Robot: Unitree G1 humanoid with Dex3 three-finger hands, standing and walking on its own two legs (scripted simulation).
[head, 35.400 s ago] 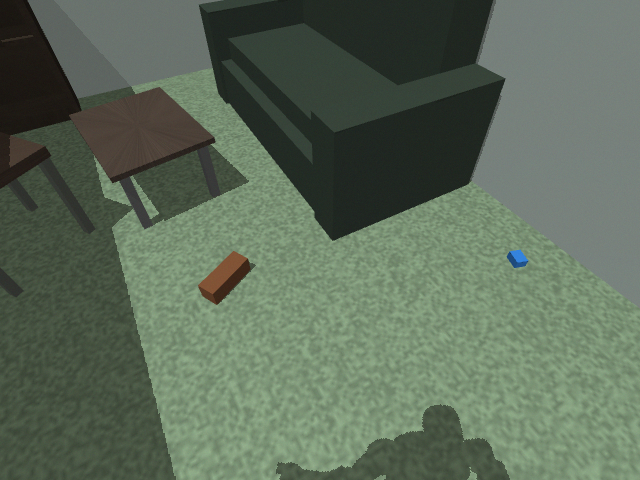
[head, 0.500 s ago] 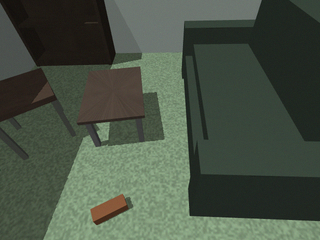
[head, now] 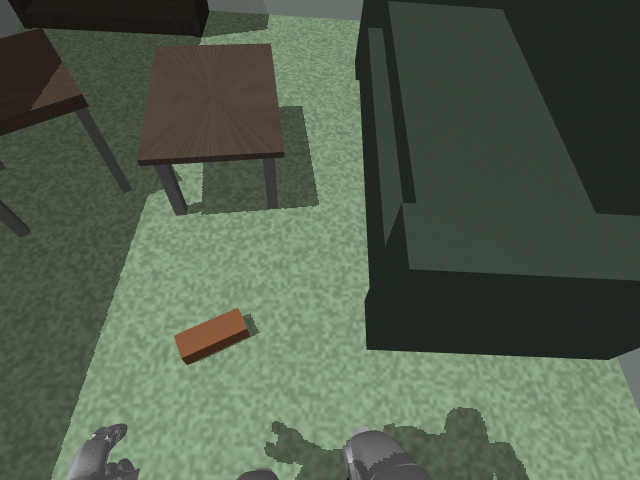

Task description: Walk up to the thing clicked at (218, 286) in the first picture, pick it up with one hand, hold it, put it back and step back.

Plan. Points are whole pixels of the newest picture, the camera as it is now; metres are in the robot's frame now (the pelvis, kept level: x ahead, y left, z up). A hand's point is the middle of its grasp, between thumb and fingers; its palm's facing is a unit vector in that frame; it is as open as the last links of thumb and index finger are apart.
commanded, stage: walk up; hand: left
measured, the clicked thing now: (213, 335) +0.53 +0.31 -0.73
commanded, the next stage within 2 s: none
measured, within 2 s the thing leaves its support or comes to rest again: neither
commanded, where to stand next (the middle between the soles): +0.19 +0.01 m, yaw -1 degrees
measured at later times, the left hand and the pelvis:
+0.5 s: hand out of the picture +0.01 +0.24 -0.13, palm faces -0.05 -0.91 -0.42, open 7.4 cm; pelvis -0.11 -0.02 +0.00, yaw -3 degrees
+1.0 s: hand out of the picture -0.19 +0.22 -0.15, palm faces -0.05 -0.92 -0.39, open 7.4 cm; pelvis -0.25 -0.04 -0.01, yaw -4 degrees
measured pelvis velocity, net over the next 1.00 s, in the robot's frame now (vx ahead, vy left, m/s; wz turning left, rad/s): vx -0.25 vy -0.04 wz -0.07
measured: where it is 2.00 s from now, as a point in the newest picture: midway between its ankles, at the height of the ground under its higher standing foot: outside the picture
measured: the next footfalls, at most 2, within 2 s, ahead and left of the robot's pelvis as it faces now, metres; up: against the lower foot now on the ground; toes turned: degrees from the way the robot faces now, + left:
right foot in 0.24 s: -0.05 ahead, -0.14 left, +0.00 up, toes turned +0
left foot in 0.60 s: -0.13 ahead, +0.11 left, +0.00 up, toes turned -2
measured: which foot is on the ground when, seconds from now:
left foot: down 0.00-0.28, up 0.30-0.58, down 0.60-0.96, up 0.98-1.00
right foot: up 0.00-0.22, down 0.24-0.62, up 0.64-0.90, down 0.92-1.00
